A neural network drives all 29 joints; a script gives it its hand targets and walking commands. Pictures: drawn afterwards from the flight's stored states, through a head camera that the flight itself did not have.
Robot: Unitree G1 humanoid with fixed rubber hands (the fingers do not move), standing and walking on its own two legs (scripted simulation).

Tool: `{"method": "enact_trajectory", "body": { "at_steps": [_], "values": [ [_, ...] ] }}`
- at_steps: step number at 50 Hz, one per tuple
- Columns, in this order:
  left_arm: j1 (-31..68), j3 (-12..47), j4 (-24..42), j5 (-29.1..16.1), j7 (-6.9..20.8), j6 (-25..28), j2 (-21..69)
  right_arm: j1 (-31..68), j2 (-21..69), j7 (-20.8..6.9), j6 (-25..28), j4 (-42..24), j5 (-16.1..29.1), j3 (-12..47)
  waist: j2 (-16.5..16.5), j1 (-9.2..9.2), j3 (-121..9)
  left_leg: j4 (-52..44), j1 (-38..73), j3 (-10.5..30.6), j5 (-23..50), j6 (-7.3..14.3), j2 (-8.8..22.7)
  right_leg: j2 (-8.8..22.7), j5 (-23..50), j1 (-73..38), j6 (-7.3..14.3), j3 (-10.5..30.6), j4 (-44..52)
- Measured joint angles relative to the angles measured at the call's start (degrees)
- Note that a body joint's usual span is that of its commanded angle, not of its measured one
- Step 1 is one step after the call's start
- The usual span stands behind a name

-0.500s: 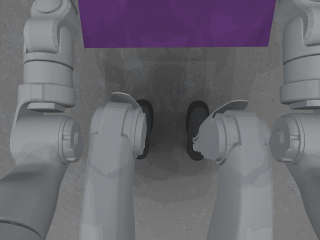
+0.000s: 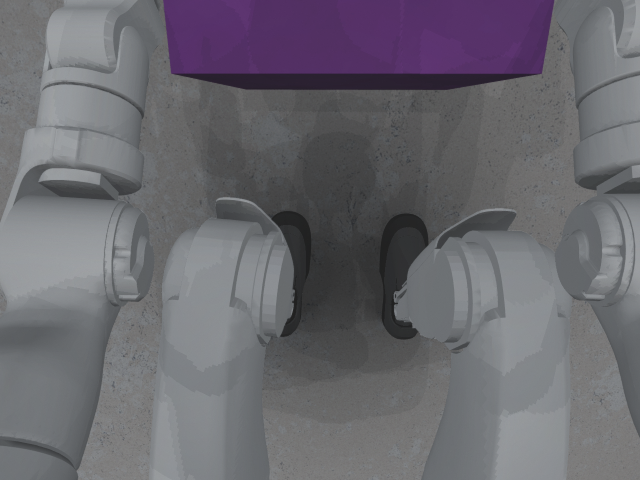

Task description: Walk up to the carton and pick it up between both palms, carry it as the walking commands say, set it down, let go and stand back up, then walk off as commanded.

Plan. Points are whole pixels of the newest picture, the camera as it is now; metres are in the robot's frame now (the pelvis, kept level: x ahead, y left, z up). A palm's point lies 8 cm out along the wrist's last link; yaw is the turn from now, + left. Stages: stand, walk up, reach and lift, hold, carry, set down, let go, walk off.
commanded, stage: set down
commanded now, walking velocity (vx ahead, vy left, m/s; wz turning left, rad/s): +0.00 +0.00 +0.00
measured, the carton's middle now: (350, 3) +0.53 +0.01 -0.23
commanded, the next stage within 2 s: none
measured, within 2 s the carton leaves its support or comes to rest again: neither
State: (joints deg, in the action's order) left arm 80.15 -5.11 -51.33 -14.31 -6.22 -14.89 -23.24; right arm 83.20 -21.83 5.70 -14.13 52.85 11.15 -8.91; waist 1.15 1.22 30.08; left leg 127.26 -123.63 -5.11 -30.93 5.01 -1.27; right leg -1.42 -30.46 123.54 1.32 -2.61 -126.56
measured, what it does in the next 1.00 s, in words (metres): stands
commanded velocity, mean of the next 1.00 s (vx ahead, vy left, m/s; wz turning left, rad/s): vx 0.00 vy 0.00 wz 0.00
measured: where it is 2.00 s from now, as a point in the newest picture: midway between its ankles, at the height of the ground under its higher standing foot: (342, 295)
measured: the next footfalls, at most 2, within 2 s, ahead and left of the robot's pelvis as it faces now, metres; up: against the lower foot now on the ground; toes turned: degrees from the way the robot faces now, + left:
none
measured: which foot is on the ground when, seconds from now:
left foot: down 0.00-1.00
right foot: down 0.00-1.00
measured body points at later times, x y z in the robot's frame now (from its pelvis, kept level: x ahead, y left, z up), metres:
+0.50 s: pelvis -0.01 -0.01 -0.01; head +0.35 +0.01 +0.25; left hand +0.55 +0.21 -0.16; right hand +0.58 -0.17 -0.15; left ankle +0.13 +0.09 -0.33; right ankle +0.14 -0.11 -0.33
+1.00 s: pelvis -0.01 -0.01 -0.02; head +0.35 +0.00 +0.25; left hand +0.55 +0.20 -0.16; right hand +0.58 -0.17 -0.15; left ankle +0.13 +0.09 -0.33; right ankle +0.14 -0.11 -0.33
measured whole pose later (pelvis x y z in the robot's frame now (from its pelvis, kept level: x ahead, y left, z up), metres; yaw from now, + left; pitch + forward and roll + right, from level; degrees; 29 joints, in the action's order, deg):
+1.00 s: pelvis -0.01 -0.01 -0.02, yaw -1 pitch +28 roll +1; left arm 84.7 -4.4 -65.7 -13.1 -3.6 -9.3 -23.3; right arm 87.7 -22.5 5.5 -9.1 66.9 13.6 -4.0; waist 1.9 2.7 26.7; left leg 129.7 -127.4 -4.3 -29.9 3.3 0.1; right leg -2.7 -27.6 128.9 2.9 -3.7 -128.8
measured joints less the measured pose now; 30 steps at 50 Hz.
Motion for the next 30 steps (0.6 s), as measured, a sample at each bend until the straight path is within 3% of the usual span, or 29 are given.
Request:
{"method": "enact_trajectory", "body": {
  "at_steps": [7, 30],
  "values": [
    [-0.62, -0.07, -0.70, 1.47, -0.02, 1.03, 0.93, -1.66, 0.01, 0.13, 1.12, -0.07, 1.52, -0.16, 0.20, 0.29, -0.09, 0.11, 1.20, 0.06, -0.50, -0.05, 0.32, -0.46, -0.10, -0.93, 0.03, -0.02, 0.01],
    [3.42, 1.47, -10.02, 0.01, 1.61, 3.02, -0.63, 4.07, -0.55, 0.28, 3.18, 10.22, 2.11, 3.42, 0.16, 0.97, -0.21, 1.66, -0.49, 0.47, 0.39, -1.21, 0.86, -0.79, 1.56, 1.61, 1.21, -0.67, -1.70]
  ]
}}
